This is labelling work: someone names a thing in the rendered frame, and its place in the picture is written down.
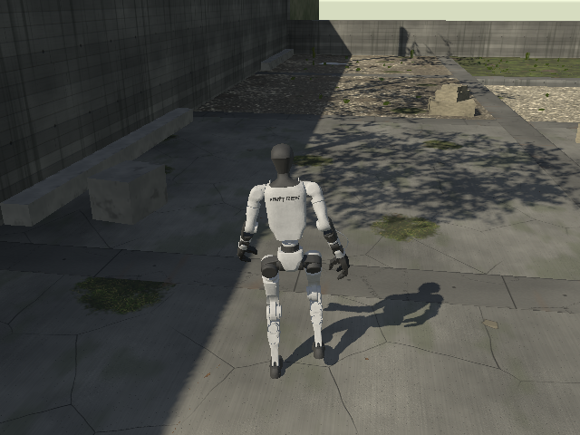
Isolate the left robot upper arm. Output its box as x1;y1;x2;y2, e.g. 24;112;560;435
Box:
244;184;266;234

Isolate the right robot upper arm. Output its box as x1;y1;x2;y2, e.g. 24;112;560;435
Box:
303;181;331;232

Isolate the robot head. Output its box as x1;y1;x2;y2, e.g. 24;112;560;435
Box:
269;143;300;188

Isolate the right robot foot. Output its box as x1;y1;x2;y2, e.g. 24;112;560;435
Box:
312;341;325;359

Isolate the right robot forearm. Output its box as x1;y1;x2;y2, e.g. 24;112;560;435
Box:
324;217;345;258

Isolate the left robot forearm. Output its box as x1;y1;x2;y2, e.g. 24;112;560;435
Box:
238;220;254;250

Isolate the right robot hand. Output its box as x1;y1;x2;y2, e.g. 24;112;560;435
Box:
329;254;350;280

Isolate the left robot hand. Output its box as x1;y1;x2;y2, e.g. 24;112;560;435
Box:
237;246;257;262

